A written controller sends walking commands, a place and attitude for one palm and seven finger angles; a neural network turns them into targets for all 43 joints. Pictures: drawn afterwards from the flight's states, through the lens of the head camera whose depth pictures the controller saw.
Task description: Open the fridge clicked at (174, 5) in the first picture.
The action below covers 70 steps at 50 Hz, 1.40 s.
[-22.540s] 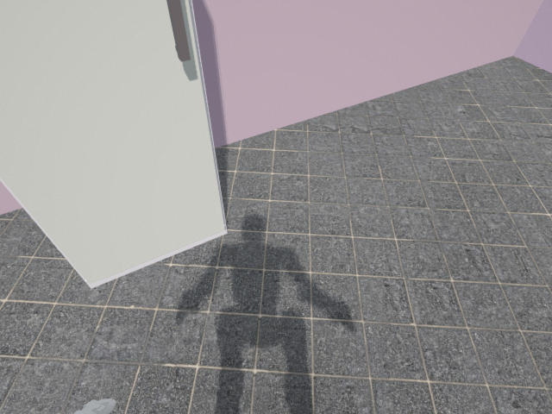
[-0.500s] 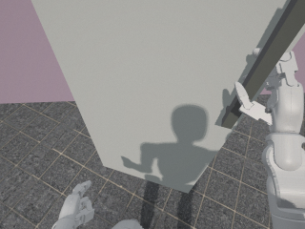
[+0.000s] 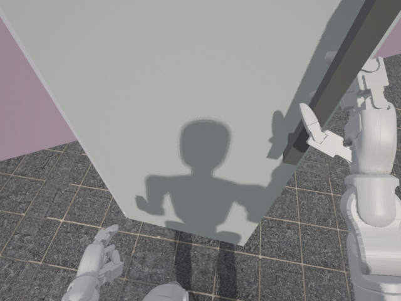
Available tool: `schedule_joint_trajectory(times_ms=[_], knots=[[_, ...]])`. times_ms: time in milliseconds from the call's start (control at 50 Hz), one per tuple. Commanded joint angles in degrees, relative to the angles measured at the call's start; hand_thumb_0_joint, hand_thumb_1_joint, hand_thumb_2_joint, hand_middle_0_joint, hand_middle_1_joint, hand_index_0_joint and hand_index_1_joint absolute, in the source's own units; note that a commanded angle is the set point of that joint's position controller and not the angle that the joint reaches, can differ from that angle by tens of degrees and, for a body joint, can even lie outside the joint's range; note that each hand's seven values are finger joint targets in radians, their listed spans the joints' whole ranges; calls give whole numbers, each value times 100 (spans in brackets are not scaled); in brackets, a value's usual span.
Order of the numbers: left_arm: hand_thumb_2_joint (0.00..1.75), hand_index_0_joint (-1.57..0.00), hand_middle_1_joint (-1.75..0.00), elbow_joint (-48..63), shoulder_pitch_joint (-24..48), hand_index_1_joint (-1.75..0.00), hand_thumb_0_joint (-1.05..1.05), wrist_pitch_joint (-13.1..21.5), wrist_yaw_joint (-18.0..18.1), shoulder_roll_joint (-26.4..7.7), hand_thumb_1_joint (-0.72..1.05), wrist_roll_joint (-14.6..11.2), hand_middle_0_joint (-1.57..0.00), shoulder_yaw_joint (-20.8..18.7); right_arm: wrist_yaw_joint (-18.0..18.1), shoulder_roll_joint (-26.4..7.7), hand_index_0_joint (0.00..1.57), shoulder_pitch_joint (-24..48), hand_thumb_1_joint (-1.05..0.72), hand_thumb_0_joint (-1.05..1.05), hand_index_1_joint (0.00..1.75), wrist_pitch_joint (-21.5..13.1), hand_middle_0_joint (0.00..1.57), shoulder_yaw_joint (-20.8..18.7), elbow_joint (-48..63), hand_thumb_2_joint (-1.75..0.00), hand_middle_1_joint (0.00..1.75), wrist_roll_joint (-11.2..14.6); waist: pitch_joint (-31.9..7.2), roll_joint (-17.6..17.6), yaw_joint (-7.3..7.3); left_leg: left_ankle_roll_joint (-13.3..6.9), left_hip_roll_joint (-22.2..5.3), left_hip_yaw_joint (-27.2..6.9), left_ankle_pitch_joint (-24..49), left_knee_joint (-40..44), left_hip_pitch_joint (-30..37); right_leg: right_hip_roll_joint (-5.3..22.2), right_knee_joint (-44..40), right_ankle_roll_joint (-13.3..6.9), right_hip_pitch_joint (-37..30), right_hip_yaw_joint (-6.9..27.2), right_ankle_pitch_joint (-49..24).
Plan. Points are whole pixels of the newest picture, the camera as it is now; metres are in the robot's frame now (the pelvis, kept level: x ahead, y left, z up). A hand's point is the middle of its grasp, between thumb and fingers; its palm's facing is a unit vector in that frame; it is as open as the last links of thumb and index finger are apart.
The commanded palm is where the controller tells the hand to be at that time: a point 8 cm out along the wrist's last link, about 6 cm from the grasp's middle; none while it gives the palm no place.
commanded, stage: walk backward, drawing the door open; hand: right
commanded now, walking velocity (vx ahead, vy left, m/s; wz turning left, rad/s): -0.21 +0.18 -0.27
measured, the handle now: (326, 85) +0.38 -0.12 +0.26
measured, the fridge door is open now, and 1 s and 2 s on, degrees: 35 68 65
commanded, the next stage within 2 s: stop walking and hold the door back in 0.86 s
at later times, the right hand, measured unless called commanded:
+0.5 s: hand (278, 210) +0.20 -0.05 +0.23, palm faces +0.39 +0.90 -0.19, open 8.1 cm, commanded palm +0.16 -0.09 +0.22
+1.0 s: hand out of the picture +0.10 +0.05 +0.22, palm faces +0.68 +0.70 -0.21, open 8.2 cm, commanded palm +0.05 +0.01 +0.21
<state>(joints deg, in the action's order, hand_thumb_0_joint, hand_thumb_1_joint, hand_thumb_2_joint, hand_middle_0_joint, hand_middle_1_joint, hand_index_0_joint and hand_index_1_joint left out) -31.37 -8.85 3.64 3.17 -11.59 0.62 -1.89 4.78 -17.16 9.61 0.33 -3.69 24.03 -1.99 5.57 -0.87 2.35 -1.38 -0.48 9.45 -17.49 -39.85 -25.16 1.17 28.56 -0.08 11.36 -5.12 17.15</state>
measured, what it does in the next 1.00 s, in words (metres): steps to the left, turning right: left foot, then right foot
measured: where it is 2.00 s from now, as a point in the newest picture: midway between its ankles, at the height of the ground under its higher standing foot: outside the picture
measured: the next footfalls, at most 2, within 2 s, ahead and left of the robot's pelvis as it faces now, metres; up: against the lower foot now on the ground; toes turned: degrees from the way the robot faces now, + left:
left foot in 0.18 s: +0.09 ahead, +0.18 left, +0.00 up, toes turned -2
right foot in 0.54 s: -0.07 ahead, +0.06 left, +0.00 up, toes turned -20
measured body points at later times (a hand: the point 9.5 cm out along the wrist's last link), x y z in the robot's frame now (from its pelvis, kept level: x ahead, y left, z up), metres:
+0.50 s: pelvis -0.04 +0.17 +0.01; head +0.00 +0.15 +0.46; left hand +0.18 +0.36 -0.07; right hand +0.18 -0.09 +0.24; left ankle +0.05 +0.18 -0.73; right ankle -0.11 +0.07 -0.70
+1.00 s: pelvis -0.06 +0.34 +0.01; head -0.01 +0.30 +0.45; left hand +0.21 +0.47 -0.09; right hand +0.06 +0.01 +0.23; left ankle +0.02 +0.43 -0.73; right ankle -0.12 +0.26 -0.67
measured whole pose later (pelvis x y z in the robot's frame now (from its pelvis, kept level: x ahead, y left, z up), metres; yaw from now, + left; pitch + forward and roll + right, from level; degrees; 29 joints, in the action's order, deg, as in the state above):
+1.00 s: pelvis -0.06 +0.34 +0.01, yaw -31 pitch +0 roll -1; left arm -37.0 -7.3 3.3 3.7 -11.0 0.1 -1.4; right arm 5.6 -17.9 -4.7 -5.9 -13.6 33.1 4.4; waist 7.9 -2.4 1.6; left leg -0.6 -5.4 8.3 -14.5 -31.0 -16.5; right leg 1.2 55.5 2.8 25.6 -6.4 33.0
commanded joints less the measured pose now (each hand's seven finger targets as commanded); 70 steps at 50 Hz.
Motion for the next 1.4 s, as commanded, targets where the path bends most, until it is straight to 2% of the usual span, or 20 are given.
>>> schedule_joint_trajectory(times_ms=[0, 120, 180, 260, 460, 480, 520, 540, 640, 740, 780, 820, 880, 1020, 1060, 1100, 1260, 1280, 1320, 1380], knots=[[90, -20, -30, 627, 511, -30, 0, 321, -169, -551, 90, 19, -20, -155, -216, -547, 45, 1776, -90, 0, 140, -1215, 45, -540, 1864, -90, 140, 222, -1252, 982, -168, 307, -257, -1338, -891, -1698, -1134, 2547, -600, -1166, -1592, 2295, -5239], [90, -20, -30, 641, 473, -30, 0, 343, -230, -613, 90, -219, -20, -147, -31, -567, 45, 1562, -90, 0, 140, -1087, 45, -771, 1633, -90, 140, 437, -1860, 1046, -241, 449, 91, -627, 887, 1400, 2089, 1242, 119, -239, -402, 701, -2734], [90, -20, -30, 733, 562, -30, 0, 273, -154, -430, 90, -191, -20, -113, 20, -1421, 45, 833, -90, 0, 140, -1106, 45, -1591, 1594, -90, 140, 440, -2206, -1922, -419, -411, -1836, -2187, 3507, 2190, 2178, -362, 3025, 143, 838, 411, 1898], [90, -20, -30, 598, 680, -30, 0, 165, -70, -126, 90, -84, -20, 143, 177, -959, 45, 369, -90, 0, 140, -1247, 45, -1448, 2021, -90, 140, 494, -2353, -646, -359, -755, -1804, -1802, 3736, 1816, 2667, -184, 3676, 158, 1303, 723, 1712], [90, -20, -30, 707, -28, -30, 0, 148, 13, -288, 90, -29, -20, 72, 196, -736, 45, -198, -90, 0, 140, -1243, 45, -907, 2354, -90, 140, 376, -2392, -293, -148, -346, -1392, -939, 2519, 2019, 2330, -84, -317, -15, 16, -157, 309], [90, -20, -30, 749, -140, -30, 0, 162, 13, -368, 90, -53, -20, 22, 177, -746, 45, -101, -90, 0, 140, -1244, 45, -826, 2423, -90, 140, 385, -2310, 93, -10, 5, -1089, -707, 2230, 1514, 1758, 130, -979, -102, -633, 76, -333], [90, -20, -30, 896, 131, -30, 0, 274, -84, -612, 90, 4, -20, -67, 113, -767, 45, 94, -90, 0, 140, -1322, 45, -780, 2282, -90, 140, 365, -1628, 1833, -170, 788, -55, -683, -709, -1108, -490, 2833, -1443, -1379, -1026, 3387, -3205], [90, -20, -30, 877, 248, -30, 0, 257, -97, -641, 90, 45, -20, -159, 52, -760, 45, 133, -90, 0, 140, -1355, 45, -828, 2199, -90, 140, 220, -1609, 1246, -270, 639, -77, -1267, -1334, -2601, -693, 3441, -1402, -1722, -983, 3962, -3685], [90, -20, -30, 412, 325, -30, 0, 401, -166, -625, 90, -59, -20, -229, -79, -458, 45, 144, -90, 0, 140, -1142, 45, -739, 2294, -90, 140, 328, -1000, 1120, -300, 495, -119, -1014, -319, -1166, -53, 1754, -852, -624, -360, 1275, -3021], [90, -20, -30, 384, 334, -30, 0, 528, -173, -638, 90, -126, -20, -231, -39, -735, 45, -115, -90, 0, 140, -1208, 45, -1189, 2196, -90, 140, 425, -1360, 1678, -193, 664, 365, -489, -52, 909, 1592, 1336, -558, -410, 59, 1338, -2099], [90, -20, -30, 391, 346, -30, 0, 524, -172, -438, 90, -188, -20, -147, -51, -1007, 45, 96, -90, 0, 140, -1306, 45, -1395, 2329, -90, 140, 439, -1519, 677, -236, 646, -28, -522, 919, 2314, 2239, 635, 287, -43, 306, 976, -1369], [90, -20, -30, 456, 556, -30, 0, 400, -125, -213, 90, -152, -20, -88, 29, -1783, 45, 34, -90, 0, 140, -1249, 45, -1980, 2358, -90, 140, 399, -1735, -1407, -328, -293, -1817, -1441, 3159, 2116, 2108, -220, 2759, 255, 1482, 170, 1700], [90, -20, -30, 383, 657, -30, 0, 398, 26, -152, 90, -64, -20, -58, 71, -1237, 45, -514, -90, 0, 140, -1182, 45, -1774, 2627, -90, 140, 475, -1920, -1231, -394, -1009, -2044, -1235, 4043, 1442, 2464, 100, 4343, 278, 1943, 312, 2057], [90, -20, -30, 422, 198, -30, 0, 151, 158, -344, 90, -64, -20, 78, 265, -817, 45, 656, -90, 0, 140, -937, 45, -1199, 839, -90, 140, 461, -2133, -916, -187, -335, -1745, -941, 3819, 983, 1937, -57, 79, 111, 60, -138, 82], [90, -20, -30, 507, 287, -30, 0, 92, 156, -664, 90, -157, -20, -10, 309, -705, 45, 1376, -90, 0, 140, -917, 45, -804, 414, -90, 140, 501, -2121, 5, -207, 132, -1201, -759, 2785, 342, 1233, 848, -612, -289, -833, 832, -1778], [90, -20, -30, 486, 380, -30, 0, 115, 53, -607, 90, -223, -20, 132, 231, -414, 45, 1936, -90, 0, 140, -926, 45, -373, -206, -90, 140, 526, -1925, 1476, -234, 495, -386, -761, -1060, -515, 361, 2111, -719, -960, -1007, 2076, -4137], [90, -20, -30, 141, 453, -30, 0, -106, 154, -887, 90, -229, -20, 64, 162, -1137, 45, 4026, -90, 0, 140, -826, 45, -791, -2628, -90, 140, 460, -1428, 1075, -343, 413, -53, -358, -589, 604, 1933, 1105, -792, -619, 992, 897, 1592], [90, -20, -30, 132, 403, -30, 0, -151, 166, -852, 90, -216, -20, 60, 155, -1295, 45, 4183, -90, 0, 140, -822, 45, -914, -2970, -90, 140, 437, -1416, 565, -366, 261, -272, -630, -732, 1275, 2212, 772, -155, -435, 1330, 653, 1761], [90, -20, -30, 178, 501, -30, 0, -181, 212, -731, 90, -140, -20, 49, 139, -1844, 45, 4366, -90, 0, 140, -845, 45, -1275, -3502, -90, 140, 456, -934, -1785, -494, -762, -2316, -3882, -1818, 3115, 1920, -129, 2699, 86, 2554, 280, 1372], [90, -20, -30, -91, 475, -30, 0, -23, 215, -795, 90, -154, -20, 20, 153, -2106, 45, 5048, -90, 0, 140, -984, 45, -1557, -3564, -90, 140, 417, -1319, -1435, -368, -674, -2217, -3264, -726, 2525, 1989, 71, 3733, 143, 2607, 1004, 693]])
